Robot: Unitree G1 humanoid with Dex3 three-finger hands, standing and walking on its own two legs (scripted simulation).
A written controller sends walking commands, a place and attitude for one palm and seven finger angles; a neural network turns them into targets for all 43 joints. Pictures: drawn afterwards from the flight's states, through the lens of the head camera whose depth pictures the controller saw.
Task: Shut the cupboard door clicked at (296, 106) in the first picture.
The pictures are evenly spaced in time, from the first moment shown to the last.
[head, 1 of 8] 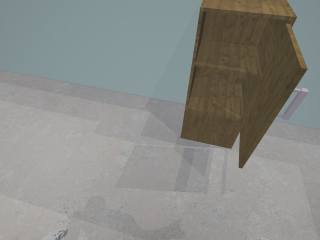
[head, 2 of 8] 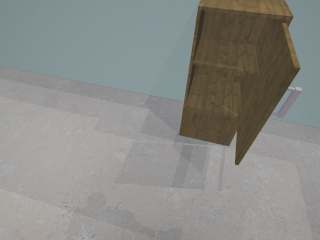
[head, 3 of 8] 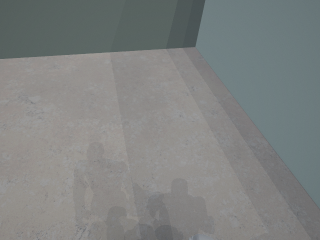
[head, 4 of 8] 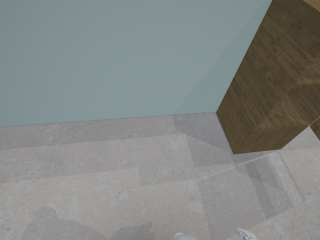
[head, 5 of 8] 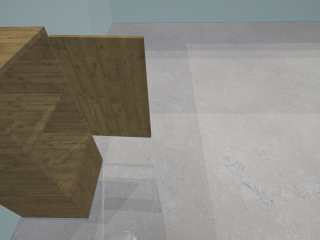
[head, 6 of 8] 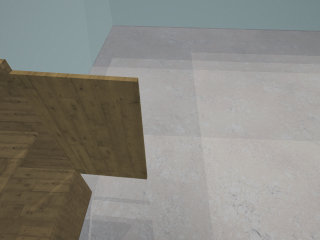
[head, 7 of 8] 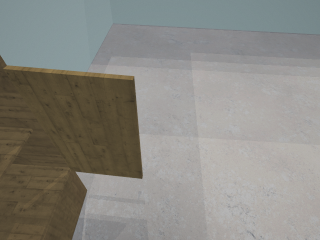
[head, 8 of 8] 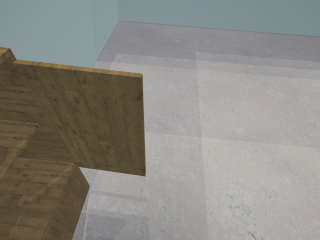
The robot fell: no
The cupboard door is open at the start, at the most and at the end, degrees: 87 87 87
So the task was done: no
